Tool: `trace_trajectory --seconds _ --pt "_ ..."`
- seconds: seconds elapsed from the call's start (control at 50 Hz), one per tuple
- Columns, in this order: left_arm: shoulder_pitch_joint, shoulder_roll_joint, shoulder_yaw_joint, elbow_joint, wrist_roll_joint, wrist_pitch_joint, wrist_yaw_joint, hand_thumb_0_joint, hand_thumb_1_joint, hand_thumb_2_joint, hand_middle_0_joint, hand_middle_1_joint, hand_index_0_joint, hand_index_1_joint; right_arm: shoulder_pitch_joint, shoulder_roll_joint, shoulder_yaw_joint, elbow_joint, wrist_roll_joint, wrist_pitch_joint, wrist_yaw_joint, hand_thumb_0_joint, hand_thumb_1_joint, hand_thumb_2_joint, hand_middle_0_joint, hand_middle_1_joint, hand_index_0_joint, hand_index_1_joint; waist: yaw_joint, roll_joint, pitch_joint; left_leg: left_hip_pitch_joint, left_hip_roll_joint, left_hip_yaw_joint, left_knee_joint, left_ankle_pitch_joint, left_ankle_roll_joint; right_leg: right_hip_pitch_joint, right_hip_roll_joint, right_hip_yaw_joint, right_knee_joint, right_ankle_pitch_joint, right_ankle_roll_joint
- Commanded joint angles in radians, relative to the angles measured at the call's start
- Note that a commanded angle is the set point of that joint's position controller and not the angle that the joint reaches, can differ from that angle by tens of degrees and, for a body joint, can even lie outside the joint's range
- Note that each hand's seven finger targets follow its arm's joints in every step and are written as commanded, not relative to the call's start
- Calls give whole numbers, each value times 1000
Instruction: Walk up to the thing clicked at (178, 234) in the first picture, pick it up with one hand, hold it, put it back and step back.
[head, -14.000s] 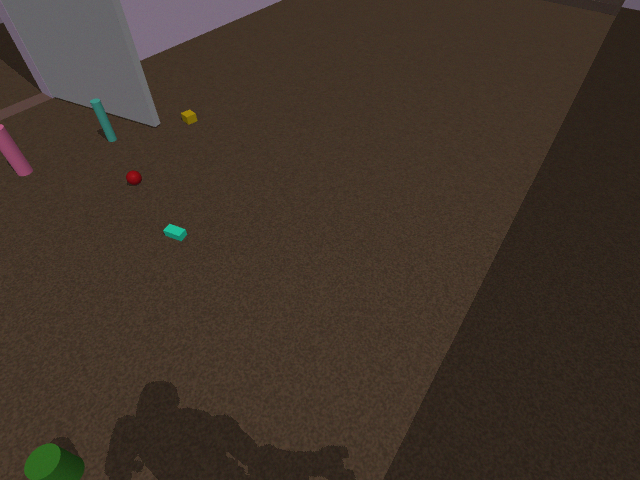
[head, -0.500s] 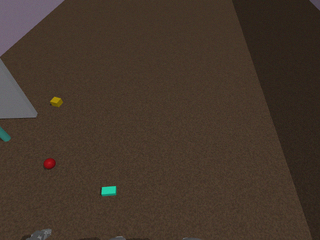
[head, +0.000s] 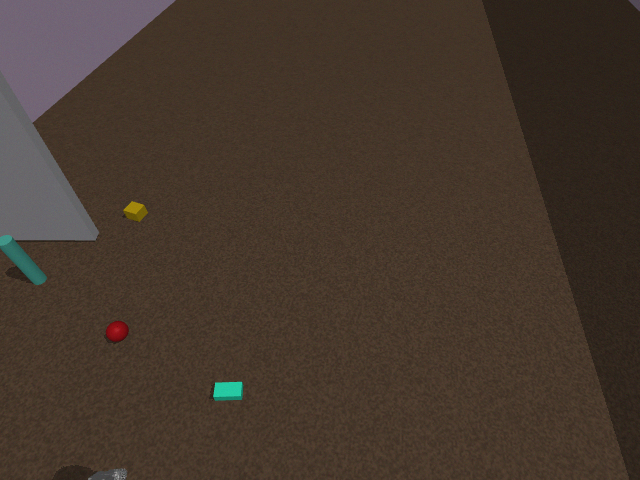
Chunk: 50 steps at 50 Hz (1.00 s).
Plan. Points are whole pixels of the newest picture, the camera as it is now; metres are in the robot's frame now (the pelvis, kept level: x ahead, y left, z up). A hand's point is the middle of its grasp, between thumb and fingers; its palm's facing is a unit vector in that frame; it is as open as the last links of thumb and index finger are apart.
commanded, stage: walk up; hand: left
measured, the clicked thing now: (228, 391) +0.49 +0.26 -0.75
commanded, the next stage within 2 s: stand in 0.68 s
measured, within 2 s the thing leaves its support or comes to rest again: neither
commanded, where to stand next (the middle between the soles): +0.11 +0.01 m, yaw +2 degrees
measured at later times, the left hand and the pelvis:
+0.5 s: hand out of the picture +0.09 +0.27 -0.15, palm faces +0.05 -0.94 -0.33, open 7.4 cm; pelvis +0.01 +0.01 +0.01, yaw +2 degrees
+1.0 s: hand out of the picture +0.09 +0.26 -0.15, palm faces +0.02 -0.94 -0.33, open 7.4 cm; pelvis +0.02 +0.00 +0.01, yaw +2 degrees
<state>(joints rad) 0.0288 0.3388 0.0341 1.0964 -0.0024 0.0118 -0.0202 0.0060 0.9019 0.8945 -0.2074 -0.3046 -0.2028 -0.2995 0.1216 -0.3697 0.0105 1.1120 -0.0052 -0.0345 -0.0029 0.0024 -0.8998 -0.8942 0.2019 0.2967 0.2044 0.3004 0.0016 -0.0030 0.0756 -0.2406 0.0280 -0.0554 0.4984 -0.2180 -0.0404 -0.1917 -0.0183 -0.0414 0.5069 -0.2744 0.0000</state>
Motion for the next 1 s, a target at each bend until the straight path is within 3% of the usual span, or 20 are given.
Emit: trace_trajectory --seconds 0.0,0.16,0.26,0.34,0.52,0.64,0.66,0.7,0.8,0.88,0.98 --pt "-53 230 49 -53 0 -22 14 0 900 900 -200 -300 -200 -300 -44 -219 -44 -56 1 -20 -14 0 -900 -900 200 300 200 300 7 12 -120 9 84 -62 -87 193 66 63 -101 95 -128 88 -43" --pt "-66 221 43 -45 6 -22 7 0 900 900 -200 -300 -200 -300 -79 -216 -47 -62 -3 -19 -11 0 -900 -900 200 300 200 300 4 23 -102 -14 81 -84 -147 96 61 78 -98 84 -167 40 -31" --pt "-62 227 48 -50 7 -27 7 0 900 900 -200 -300 -200 -300 -71 -211 -46 -69 -3 -20 -10 0 -900 -900 200 300 200 300 2 9 -147 38 76 -63 -115 221 56 102 -109 78 -166 119 -30" --pt "-52 230 49 -47 11 -26 10 0 900 900 -200 -300 -200 -300 -76 -214 -52 -72 0 -14 -12 0 -900 -900 200 300 200 300 2 -7 -155 43 75 -63 -102 263 62 120 -110 61 -168 157 -26" --pt "-22 223 52 -46 9 -21 12 0 900 900 -200 -300 -200 -300 -83 -213 -52 -72 -3 -11 -12 0 -900 -900 200 300 200 300 11 29 -139 30 79 -90 -133 240 63 126 -105 40 -158 113 -22" --pt "-25 225 54 -53 12 -22 13 0 900 900 -200 -300 -200 -300 -77 -207 -52 -71 -2 -6 -12 0 -900 -900 200 300 200 300 4 11 -140 28 62 -76 -114 246 59 131 -113 40 -170 130 -24" --pt "-7 215 39 -29 7 -27 17 0 900 900 -200 -300 -200 -300 -106 -187 -47 -70 -10 -1 -11 0 -900 -900 200 300 200 300 10 29 -134 63 79 -85 -139 251 56 110 -128 69 -200 150 -24" --pt "-13 219 37 -25 7 -34 20 0 900 900 -200 -300 -200 -300 -97 -191 -45 -66 -9 1 -10 0 -900 -900 200 300 200 300 4 26 -136 73 86 -90 -146 301 56 131 -126 59 -194 207 -18" --pt "-7 222 29 -7 9 -41 20 0 900 900 -200 -300 -200 -300 -99 -195 -44 -54 -3 7 -5 0 -900 -900 200 300 200 300 -1 9 -119 87 83 -85 -181 218 51 119 -122 65 -225 157 -10" --pt "-1 222 25 -2 9 -44 23 0 900 900 -200 -300 -200 -300 -106 -193 -44 -50 -3 6 -3 0 -900 -900 200 300 200 300 2 0 -134 115 89 -78 -180 267 51 128 -126 65 -225 208 -13" --pt "-3 225 21 -4 8 -44 23 0 900 900 -200 -300 -200 -300 -104 -195 -44 -43 -4 6 -4 0 -900 -900 200 300 200 300 0 11 -137 106 91 -72 -191 249 48 137 -129 66 -225 195 -14"
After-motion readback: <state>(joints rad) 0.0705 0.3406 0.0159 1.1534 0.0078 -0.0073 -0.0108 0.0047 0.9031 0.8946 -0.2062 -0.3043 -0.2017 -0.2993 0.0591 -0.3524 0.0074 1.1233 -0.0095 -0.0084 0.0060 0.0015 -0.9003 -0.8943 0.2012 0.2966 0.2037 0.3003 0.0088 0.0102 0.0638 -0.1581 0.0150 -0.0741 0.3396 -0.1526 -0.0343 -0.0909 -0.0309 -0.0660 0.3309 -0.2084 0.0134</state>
